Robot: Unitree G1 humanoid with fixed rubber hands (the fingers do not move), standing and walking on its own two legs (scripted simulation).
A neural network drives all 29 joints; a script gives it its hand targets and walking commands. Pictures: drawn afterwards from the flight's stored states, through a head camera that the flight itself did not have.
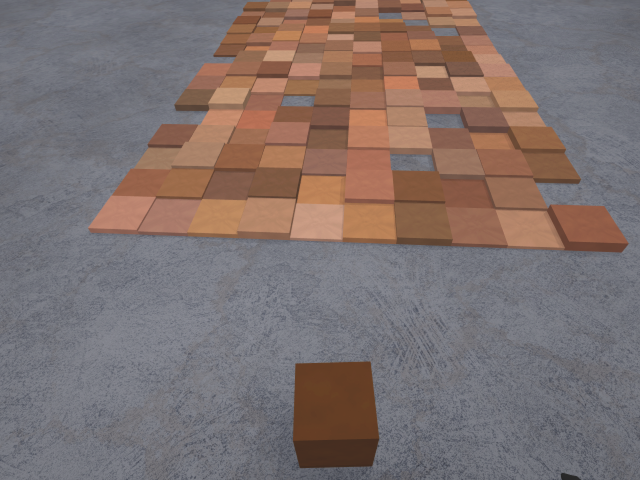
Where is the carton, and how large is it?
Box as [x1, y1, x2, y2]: [293, 361, 378, 467]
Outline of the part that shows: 370,361 295,364 293,442 300,467 366,466 372,464 378,441 378,432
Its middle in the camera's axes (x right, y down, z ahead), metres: +0.04 +0.50 +1.09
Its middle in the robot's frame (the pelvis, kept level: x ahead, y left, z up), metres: +0.45 +0.00 -0.66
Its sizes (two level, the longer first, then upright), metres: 0.210 0.200 0.250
